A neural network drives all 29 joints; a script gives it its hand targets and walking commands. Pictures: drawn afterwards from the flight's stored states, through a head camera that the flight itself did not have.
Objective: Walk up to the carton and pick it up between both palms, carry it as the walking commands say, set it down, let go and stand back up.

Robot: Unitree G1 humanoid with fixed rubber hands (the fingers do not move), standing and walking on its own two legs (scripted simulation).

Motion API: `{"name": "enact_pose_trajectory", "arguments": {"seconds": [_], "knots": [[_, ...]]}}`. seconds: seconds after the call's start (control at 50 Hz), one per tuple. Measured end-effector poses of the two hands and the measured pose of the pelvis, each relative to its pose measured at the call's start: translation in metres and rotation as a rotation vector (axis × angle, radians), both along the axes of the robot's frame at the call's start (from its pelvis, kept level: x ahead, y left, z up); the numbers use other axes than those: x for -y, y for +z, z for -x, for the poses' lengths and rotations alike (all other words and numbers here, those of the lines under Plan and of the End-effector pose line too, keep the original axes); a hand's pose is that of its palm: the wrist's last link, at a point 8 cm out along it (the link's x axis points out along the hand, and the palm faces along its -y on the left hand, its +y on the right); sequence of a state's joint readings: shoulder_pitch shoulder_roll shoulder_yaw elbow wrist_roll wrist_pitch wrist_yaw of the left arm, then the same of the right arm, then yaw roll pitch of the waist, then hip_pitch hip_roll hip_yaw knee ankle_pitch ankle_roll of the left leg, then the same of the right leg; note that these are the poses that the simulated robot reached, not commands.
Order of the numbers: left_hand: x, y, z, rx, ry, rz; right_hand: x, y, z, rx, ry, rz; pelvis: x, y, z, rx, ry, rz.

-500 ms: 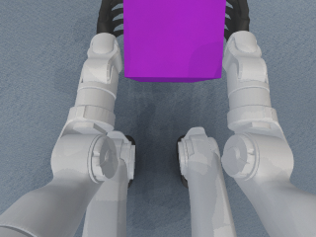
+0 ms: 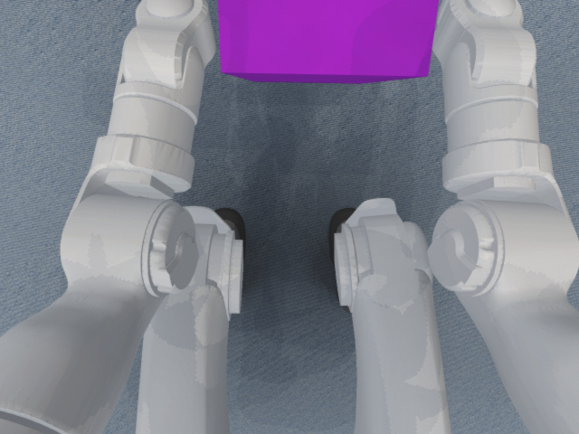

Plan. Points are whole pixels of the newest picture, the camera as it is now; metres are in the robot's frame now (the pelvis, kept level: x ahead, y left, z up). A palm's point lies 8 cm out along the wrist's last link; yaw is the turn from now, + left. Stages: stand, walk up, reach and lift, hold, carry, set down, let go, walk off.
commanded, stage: set down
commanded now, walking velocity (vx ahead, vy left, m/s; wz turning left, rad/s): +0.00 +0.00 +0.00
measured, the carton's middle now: (316, 4) +0.54 -0.05 -0.25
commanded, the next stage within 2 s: none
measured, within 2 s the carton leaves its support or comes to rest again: rests again in 0.42 s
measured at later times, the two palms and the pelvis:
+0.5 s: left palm out of the picture +0.56 +0.08 -0.17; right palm out of the picture +0.55 -0.18 -0.16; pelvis +0.01 +0.00 -0.02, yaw +0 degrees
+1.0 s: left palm out of the picture +0.56 +0.08 -0.18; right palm out of the picture +0.55 -0.19 -0.17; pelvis +0.01 +0.00 -0.01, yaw -1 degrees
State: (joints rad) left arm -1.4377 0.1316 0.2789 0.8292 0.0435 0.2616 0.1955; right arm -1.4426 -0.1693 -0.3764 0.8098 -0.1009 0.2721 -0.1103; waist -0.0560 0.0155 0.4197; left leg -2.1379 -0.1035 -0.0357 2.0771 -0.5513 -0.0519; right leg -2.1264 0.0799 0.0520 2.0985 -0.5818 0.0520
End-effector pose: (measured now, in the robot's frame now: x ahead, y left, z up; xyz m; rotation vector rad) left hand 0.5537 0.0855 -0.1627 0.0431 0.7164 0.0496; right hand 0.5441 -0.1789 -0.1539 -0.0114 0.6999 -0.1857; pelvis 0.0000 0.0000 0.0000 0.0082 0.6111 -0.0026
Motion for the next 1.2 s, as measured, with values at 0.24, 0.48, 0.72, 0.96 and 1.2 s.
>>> {"name": "enact_pose_trajectory", "arguments": {"seconds": [0.24, 0.48, 0.72, 0.96, 1.2], "knots": [[0.003, -0.003, -0.002, -0.003, -0.004, -0.006, 0.003, -0.005, 0.000, -0.002, -0.002, 0.000, 0.003, -0.011, 0.006, 0.028, -0.007, -0.010], [0.002, -0.005, -0.002, -0.024, -0.011, 0.002, 0.004, -0.005, -0.001, -0.030, 0.020, -0.004, 0.005, -0.016, -0.005, -0.102, -0.005, -0.005], [0.003, -0.010, -0.004, -0.008, -0.019, 0.029, 0.007, -0.010, -0.004, -0.030, 0.021, 0.005, 0.001, -0.016, -0.012, -0.138, -0.008, 0.002], [0.002, -0.013, -0.007, 0.004, -0.028, 0.041, 0.008, -0.012, -0.006, -0.022, 0.023, -0.005, 0.000, -0.014, -0.014, -0.146, -0.009, 0.003], [0.002, -0.016, -0.010, 0.009, -0.032, 0.041, 0.008, -0.016, -0.009, -0.014, 0.024, -0.011, 0.002, -0.014, -0.018, -0.150, -0.007, -0.001]]}}
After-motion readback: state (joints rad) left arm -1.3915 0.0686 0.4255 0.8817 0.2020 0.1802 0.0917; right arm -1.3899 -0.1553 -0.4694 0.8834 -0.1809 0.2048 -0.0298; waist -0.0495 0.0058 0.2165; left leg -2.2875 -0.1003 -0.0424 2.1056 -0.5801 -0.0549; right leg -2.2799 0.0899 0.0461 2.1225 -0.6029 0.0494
